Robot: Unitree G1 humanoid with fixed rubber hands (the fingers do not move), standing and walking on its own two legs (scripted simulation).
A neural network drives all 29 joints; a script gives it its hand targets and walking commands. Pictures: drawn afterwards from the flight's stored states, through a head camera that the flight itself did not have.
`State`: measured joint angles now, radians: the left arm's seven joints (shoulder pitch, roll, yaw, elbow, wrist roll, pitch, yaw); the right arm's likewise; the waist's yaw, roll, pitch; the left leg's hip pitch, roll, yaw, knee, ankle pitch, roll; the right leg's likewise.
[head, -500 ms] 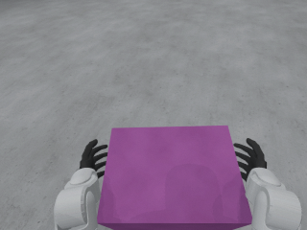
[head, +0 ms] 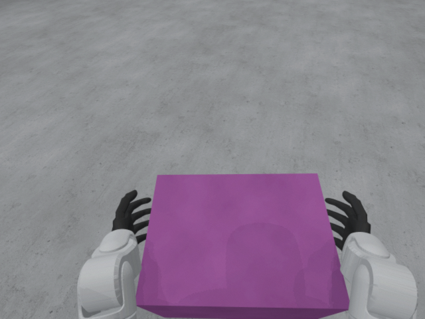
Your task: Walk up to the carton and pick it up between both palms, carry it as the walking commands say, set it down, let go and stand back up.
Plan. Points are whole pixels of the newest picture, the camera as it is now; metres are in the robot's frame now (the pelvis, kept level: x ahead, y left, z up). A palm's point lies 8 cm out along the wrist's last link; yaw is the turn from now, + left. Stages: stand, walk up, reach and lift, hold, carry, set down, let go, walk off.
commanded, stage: carry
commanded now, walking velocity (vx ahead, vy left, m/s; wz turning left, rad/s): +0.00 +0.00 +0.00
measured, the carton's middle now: (236, 249) +0.26 -0.01 +0.01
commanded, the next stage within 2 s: hold in 0.78 s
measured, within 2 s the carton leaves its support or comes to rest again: neither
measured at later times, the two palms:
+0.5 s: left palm (124, 230) +0.26 +0.19 +0.08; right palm (337, 229) +0.26 -0.18 +0.08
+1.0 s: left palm (139, 238) +0.27 +0.18 +0.03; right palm (334, 234) +0.27 -0.19 +0.03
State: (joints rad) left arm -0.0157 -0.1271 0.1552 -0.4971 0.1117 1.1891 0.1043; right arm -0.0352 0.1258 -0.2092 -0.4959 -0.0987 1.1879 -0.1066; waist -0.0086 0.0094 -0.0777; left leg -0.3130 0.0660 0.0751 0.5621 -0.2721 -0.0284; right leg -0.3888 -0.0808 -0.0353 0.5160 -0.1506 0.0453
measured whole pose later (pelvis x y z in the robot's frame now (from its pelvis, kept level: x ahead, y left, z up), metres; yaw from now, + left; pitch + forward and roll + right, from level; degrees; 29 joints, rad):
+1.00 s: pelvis +0.01 +0.00 +0.01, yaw +3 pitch -5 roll +0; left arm -0.11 -0.07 0.11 0.15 0.16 0.75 0.09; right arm -0.11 0.02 -0.19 0.11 -0.23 0.76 -0.02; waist -0.03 0.01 0.04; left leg -0.10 0.01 -0.02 0.42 -0.23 -0.02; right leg -0.17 -0.04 0.06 0.42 -0.16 0.01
